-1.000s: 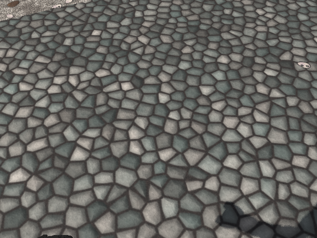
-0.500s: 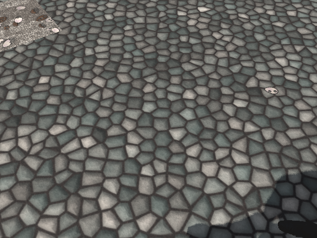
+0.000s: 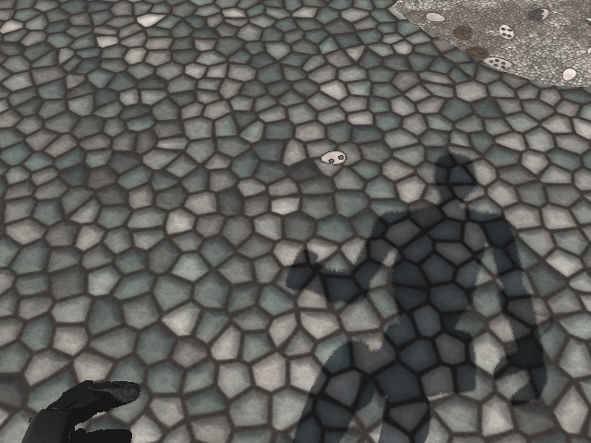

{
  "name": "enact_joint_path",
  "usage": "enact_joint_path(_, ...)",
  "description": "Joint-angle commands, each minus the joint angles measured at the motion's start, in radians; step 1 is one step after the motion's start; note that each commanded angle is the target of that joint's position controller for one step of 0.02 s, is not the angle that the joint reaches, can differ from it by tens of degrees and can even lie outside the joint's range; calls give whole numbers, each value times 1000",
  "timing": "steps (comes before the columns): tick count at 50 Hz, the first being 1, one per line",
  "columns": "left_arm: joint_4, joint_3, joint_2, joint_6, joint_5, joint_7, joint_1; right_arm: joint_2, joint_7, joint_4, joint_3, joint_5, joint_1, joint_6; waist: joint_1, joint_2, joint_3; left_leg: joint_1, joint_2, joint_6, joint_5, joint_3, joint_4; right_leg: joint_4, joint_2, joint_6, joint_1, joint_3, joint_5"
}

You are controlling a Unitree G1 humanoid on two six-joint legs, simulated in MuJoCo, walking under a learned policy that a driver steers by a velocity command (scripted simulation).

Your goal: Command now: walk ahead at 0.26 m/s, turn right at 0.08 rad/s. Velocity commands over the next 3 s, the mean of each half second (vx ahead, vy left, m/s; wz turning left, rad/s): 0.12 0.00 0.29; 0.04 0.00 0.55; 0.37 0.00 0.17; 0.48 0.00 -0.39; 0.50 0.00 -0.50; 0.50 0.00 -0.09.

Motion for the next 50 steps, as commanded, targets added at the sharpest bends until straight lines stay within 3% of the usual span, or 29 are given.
enact_joint_path(1,-3,54,176,-3,19,14,328,-175,18,-50,-19,45,25,-25,207,-52,-530,-514,-45,4,-130,-279,588,-102,-424,-310,864,491,832)
enact_joint_path(2,16,45,155,-11,3,13,256,-149,14,-87,-12,50,-53,-20,167,-50,-359,-569,-3,4,-62,-236,503,-137,-365,-248,729,356,743)
enact_joint_path(3,30,33,117,-17,-6,14,201,-123,1,-73,-9,33,-70,-9,129,0,-262,-554,30,-7,-5,-213,433,-182,-322,-207,594,294,664)
enact_joint_path(4,36,27,94,-19,-6,15,145,-117,-8,-61,-13,23,-38,12,78,-12,-219,-485,50,-19,42,-205,382,-235,-298,-193,475,241,585)
enact_joint_path(5,42,23,79,-26,8,13,122,-109,-14,-40,-15,18,-4,32,55,-22,-194,-378,47,-30,86,-202,365,-274,-279,-178,359,183,607)
enact_joint_path(6,52,22,71,-36,19,12,93,-79,-20,-29,-14,15,39,47,25,-36,-199,-321,43,-45,120,-195,328,-298,-279,-185,304,140,608)
enact_joint_path(8,70,32,97,-45,24,19,46,-70,-33,-41,-17,8,29,66,13,-64,-170,-309,37,-59,168,-175,244,-336,-272,-185,250,74,576)
enact_joint_path(12,106,45,124,-21,14,53,47,-69,-28,-91,-21,5,-69,85,46,-73,-148,-354,55,-50,291,-156,127,-378,-277,-171,289,9,328)
enact_joint_path(15,128,49,133,2,9,64,55,-73,-17,-128,-27,6,-136,98,72,-68,-114,-376,59,-37,289,-137,59,-395,-301,-169,319,5,152)
enact_joint_path(20,154,64,168,34,-13,62,69,-76,10,-179,-37,5,-183,109,87,-78,-111,-368,31,-2,194,-82,-70,-303,-348,-144,428,2,207)
enact_joint_path(22,161,69,176,41,-32,64,55,-71,21,-178,-41,8,-151,108,58,-78,-126,-284,-3,31,276,-41,-223,-212,-333,-96,441,-32,250)
enact_joint_path(23,177,68,164,42,-40,65,82,-87,20,-174,-49,5,-126,105,46,-59,-133,-206,-23,59,398,-47,-332,-138,-299,-44,417,-65,215)
enact_joint_path(24,192,62,132,39,-24,62,131,-163,7,-171,-74,3,-86,101,51,70,-158,-73,33,109,703,-167,-408,28,-219,37,327,-133,90)
enact_joint_path(25,141,44,81,31,25,55,95,-289,-13,-183,-101,-5,-60,100,68,364,-170,114,270,280,1144,-504,-387,315,-54,144,3,-188,-412)
enact_joint_path(26,120,47,102,28,20,57,4,-243,-3,-191,-86,-31,-26,81,-6,267,-244,131,338,415,1132,-601,-409,517,9,159,-108,-4,-605)
enact_joint_path(27,121,55,125,31,-6,56,-16,-219,3,-193,-79,-30,-48,61,2,171,-235,124,292,390,1086,-522,-416,588,-13,145,-140,61,-555)
enact_joint_path(28,131,56,118,34,-17,62,-4,-199,-2,-196,-77,-13,-98,49,31,130,-210,111,238,334,1009,-457,-407,576,-30,136,-161,81,-473)
enact_joint_path(29,142,60,126,37,-12,70,3,-169,-7,-204,-69,6,-140,48,47,101,-191,92,211,295,957,-430,-410,536,-41,136,-171,92,-414)
enact_joint_path(30,143,65,136,39,-7,77,5,-156,-16,-211,-63,14,-168,52,64,113,-187,54,194,279,936,-414,-418,513,-42,141,-133,98,-366)
enact_joint_path(32,148,62,118,38,-11,77,26,-160,-24,-219,-63,5,-172,60,78,133,-203,30,167,277,943,-403,-425,468,-16,153,-81,92,-307)
enact_joint_path(36,147,53,95,38,-15,75,5,-182,-36,-223,-72,8,-161,71,61,140,-199,15,146,269,843,-428,-423,280,4,174,-26,103,-259)
enact_joint_path(43,149,57,112,23,-22,55,11,-185,-28,-236,-72,6,-202,90,51,191,-163,-82,113,252,651,-556,-413,62,36,159,123,117,-255)
enact_joint_path(44,151,58,115,17,-23,51,23,-183,-28,-239,-71,9,-210,92,56,196,-164,-79,107,246,658,-578,-400,13,39,151,146,117,-246)
enact_joint_path(46,172,63,114,5,-28,41,96,-166,-34,-248,-63,21,-242,99,104,183,-182,-143,55,202,420,-584,-378,-195,36,122,297,88,-109)
enact_joint_path(47,183,72,141,4,-23,43,132,-134,-36,-249,-52,18,-226,99,112,131,-185,-249,1,157,220,-546,-323,-257,-36,89,424,132,-85)
enact_joint_path(48,184,78,190,8,-7,51,180,-56,-33,-238,-29,3,-172,97,95,-71,-215,-391,-115,96,-32,-386,-75,-317,-249,11,543,348,-217)
enact_joint_path(49,192,89,258,1,27,41,200,-99,-33,-282,-43,12,-190,79,90,-237,-120,-600,-182,76,-79,-293,95,-421,-384,-144,463,652,-441)
enact_joint_path(50,168,77,210,-15,23,41,146,-157,-33,-273,-55,7,-198,63,84,-180,-61,-632,-106,65,-7,-320,215,-446,-388,-181,417,665,-577)
Next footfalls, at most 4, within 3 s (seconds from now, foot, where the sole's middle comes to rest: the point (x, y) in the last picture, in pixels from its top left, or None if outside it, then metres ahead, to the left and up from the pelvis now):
0.48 left None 0.13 0.15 -0.75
0.94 right None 0.23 -0.06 -0.75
1.36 left None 0.21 0.27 -0.75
1.88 right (180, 364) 0.61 0.26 -0.75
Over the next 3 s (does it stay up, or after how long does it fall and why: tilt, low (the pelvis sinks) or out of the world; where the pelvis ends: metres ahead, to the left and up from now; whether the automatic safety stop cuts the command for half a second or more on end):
stays up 1.01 0.37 0.02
